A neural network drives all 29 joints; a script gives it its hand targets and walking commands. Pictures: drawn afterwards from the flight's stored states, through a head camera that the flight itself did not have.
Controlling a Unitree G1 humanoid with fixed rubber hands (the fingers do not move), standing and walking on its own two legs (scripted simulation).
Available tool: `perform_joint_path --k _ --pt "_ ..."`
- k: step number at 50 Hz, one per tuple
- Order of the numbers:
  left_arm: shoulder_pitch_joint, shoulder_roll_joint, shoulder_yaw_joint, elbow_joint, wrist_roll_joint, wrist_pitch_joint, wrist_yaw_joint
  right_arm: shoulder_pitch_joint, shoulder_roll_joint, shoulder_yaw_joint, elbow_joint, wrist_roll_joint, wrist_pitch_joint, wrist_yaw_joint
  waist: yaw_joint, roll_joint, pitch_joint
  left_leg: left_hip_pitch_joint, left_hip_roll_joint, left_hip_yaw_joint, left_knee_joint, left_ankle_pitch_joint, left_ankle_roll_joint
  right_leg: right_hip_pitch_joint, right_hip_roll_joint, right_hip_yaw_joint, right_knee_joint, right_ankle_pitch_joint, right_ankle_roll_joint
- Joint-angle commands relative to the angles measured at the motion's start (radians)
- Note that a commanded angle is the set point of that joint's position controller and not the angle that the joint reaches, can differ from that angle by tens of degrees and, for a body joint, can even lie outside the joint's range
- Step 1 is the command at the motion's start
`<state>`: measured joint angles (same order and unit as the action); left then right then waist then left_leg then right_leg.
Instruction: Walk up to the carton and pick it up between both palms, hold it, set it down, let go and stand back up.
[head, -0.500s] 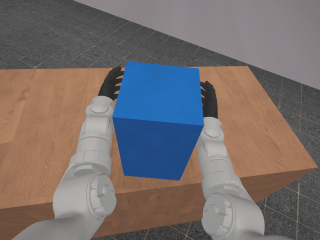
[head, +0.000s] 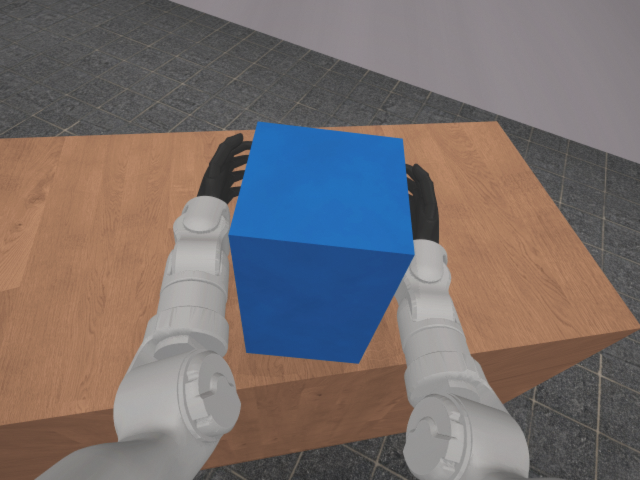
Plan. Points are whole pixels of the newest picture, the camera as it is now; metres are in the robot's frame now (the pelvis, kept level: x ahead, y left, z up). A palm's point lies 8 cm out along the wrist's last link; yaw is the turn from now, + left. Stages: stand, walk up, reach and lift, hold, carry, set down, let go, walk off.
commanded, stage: set down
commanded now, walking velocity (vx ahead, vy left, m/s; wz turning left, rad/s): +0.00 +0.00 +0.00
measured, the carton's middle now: (314, 258) +0.37 +0.01 +0.04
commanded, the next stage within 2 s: none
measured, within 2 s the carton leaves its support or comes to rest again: neither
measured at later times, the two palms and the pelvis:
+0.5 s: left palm (216, 198) +0.42 +0.14 +0.10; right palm (418, 230) +0.39 -0.12 +0.09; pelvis +0.00 +0.00 +0.00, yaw -1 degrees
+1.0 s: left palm (185, 187) +0.44 +0.18 +0.10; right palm (425, 218) +0.42 -0.13 +0.08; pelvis -0.01 +0.00 -0.01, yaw +0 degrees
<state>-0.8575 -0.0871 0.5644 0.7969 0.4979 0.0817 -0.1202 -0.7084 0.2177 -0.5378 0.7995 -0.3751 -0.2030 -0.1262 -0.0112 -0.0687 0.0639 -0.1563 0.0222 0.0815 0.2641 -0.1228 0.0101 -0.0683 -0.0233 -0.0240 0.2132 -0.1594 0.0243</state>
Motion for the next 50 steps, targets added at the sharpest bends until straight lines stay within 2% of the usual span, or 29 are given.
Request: perform_joint_path --k 1,7,16,17,19,21,25,28,30,31,34,36,39,43,44,47,49,50 --pt "-0.292 -0.432 -0.207 0.065 0.014 -0.005 -0.069 -0.384 0.447 0.281 0.062 -0.037 -0.022 0.073 0.022 0.071 -0.334 0.124 -0.028 0.080 0.010 0.242 0.011 0.102 0.050 -0.086 0.031 0.310 0.048" --pt "-0.266 -0.434 -0.198 0.054 0.030 0.000 -0.061 -0.354 0.423 0.256 0.082 -0.040 -0.024 0.077 0.027 0.091 -0.314 0.175 -0.022 0.078 0.024 0.284 0.001 0.019 0.058 -0.098 0.005 0.214 0.034" --pt "-0.245 -0.423 -0.163 0.042 0.053 -0.004 -0.064 -0.321 0.412 0.217 0.086 -0.067 -0.016 0.088 0.031 0.095 -0.278 0.191 -0.023 0.083 0.023 0.263 0.002 0.002 0.056 -0.097 -0.004 0.156 0.033" --pt "-0.251 -0.371 -0.160 0.007 0.062 -0.001 -0.062 -0.329 0.373 0.223 0.084 -0.040 -0.006 0.109 0.055 0.103 -0.273 0.225 -0.013 0.079 0.031 0.308 0.000 -0.010 0.064 -0.105 0.006 0.129 0.017" --pt "-0.247 -0.359 -0.179 -0.015 0.050 0.006 -0.061 -0.324 0.337 0.218 0.074 -0.030 0.000 0.122 0.045 0.108 -0.299 0.267 -0.011 0.073 0.055 0.365 -0.010 -0.040 0.068 -0.108 0.001 0.120 0.010" --pt "-0.237 -0.343 -0.172 -0.026 0.050 0.006 -0.061 -0.312 0.325 0.213 0.062 -0.035 0.003 0.125 0.043 0.094 -0.297 0.269 -0.014 0.076 0.059 0.368 -0.005 -0.036 0.066 -0.102 0.000 0.129 0.013" --pt "-0.237 -0.291 -0.165 -0.031 0.038 -0.002 -0.057 -0.288 0.279 0.192 0.050 -0.044 0.010 0.114 0.030 0.089 -0.307 0.238 -0.023 0.080 0.056 0.323 0.003 -0.030 0.061 -0.095 0.007 0.126 0.022" --pt "-0.230 -0.159 -0.141 -0.033 0.017 -0.019 -0.026 -0.257 0.155 0.161 0.046 -0.026 0.011 0.084 0.028 0.084 -0.309 0.216 -0.027 0.084 0.055 0.296 0.000 -0.021 0.058 -0.085 0.016 0.141 0.030" --pt "-0.212 -0.003 -0.120 -0.026 -0.015 -0.035 0.016 -0.228 0.002 0.149 0.054 0.025 0.014 0.047 0.032 0.078 -0.309 0.190 -0.030 0.081 0.056 0.292 0.001 -0.006 0.057 -0.070 0.027 0.177 0.036" --pt "-0.233 0.073 -0.154 -0.030 -0.063 -0.052 0.049 -0.236 -0.075 0.168 0.059 0.078 0.009 0.021 0.029 0.082 -0.344 0.166 -0.029 0.077 0.068 0.295 -0.004 -0.015 0.063 -0.060 0.038 0.199 0.035" --pt "-0.353 0.180 -0.249 0.019 -0.223 -0.102 0.131 -0.356 -0.146 0.243 0.078 0.226 -0.002 -0.051 0.008 0.093 -0.480 0.059 -0.028 0.052 0.118 0.273 -0.007 -0.050 0.064 -0.033 0.080 0.297 0.032" --pt "-0.412 0.250 -0.266 0.071 -0.292 -0.136 0.158 -0.425 -0.166 0.293 0.054 0.300 -0.003 -0.081 0.020 0.080 -0.618 -0.015 -0.033 0.044 0.147 0.253 0.002 -0.020 0.059 -0.016 0.129 0.386 0.040" --pt "-0.434 0.308 -0.302 0.173 -0.355 -0.175 0.169 -0.450 -0.216 0.360 0.103 0.391 0.005 -0.107 0.013 0.079 -0.741 -0.026 -0.033 0.023 0.188 0.298 -0.007 -0.009 0.057 -0.010 0.177 0.488 0.042" --pt "-0.432 0.325 -0.375 0.240 -0.430 -0.181 0.164 -0.461 -0.293 0.403 0.156 0.483 0.023 -0.119 -0.011 0.116 -0.786 0.084 -0.018 -0.010 0.244 0.418 -0.048 -0.138 0.074 -0.031 0.170 0.470 0.020" --pt "-0.430 0.334 -0.382 0.251 -0.445 -0.174 0.161 -0.461 -0.306 0.419 0.162 0.509 0.033 -0.119 -0.006 0.121 -0.782 0.107 -0.015 -0.017 0.252 0.443 -0.054 -0.161 0.079 -0.034 0.162 0.454 0.014" --pt "-0.456 0.363 -0.415 0.217 -0.486 -0.133 0.161 -0.493 -0.362 0.446 0.136 0.572 0.075 -0.122 -0.008 0.142 -0.767 0.165 -0.011 -0.025 0.252 0.459 -0.070 -0.209 0.088 -0.040 0.137 0.382 0.001" --pt "-0.479 0.384 -0.437 0.145 -0.522 -0.093 0.167 -0.515 -0.393 0.462 0.078 0.611 0.112 -0.123 -0.010 0.146 -0.772 0.203 -0.009 -0.031 0.248 0.457 -0.076 -0.231 0.094 -0.042 0.121 0.342 -0.003" --pt "-0.484 0.379 -0.458 0.141 -0.535 -0.066 0.166 -0.515 -0.404 0.462 0.085 0.619 0.137 -0.126 -0.027 0.151 -0.743 0.215 -0.007 -0.035 0.243 0.443 -0.079 -0.242 0.094 -0.044 0.111 0.321 -0.005"
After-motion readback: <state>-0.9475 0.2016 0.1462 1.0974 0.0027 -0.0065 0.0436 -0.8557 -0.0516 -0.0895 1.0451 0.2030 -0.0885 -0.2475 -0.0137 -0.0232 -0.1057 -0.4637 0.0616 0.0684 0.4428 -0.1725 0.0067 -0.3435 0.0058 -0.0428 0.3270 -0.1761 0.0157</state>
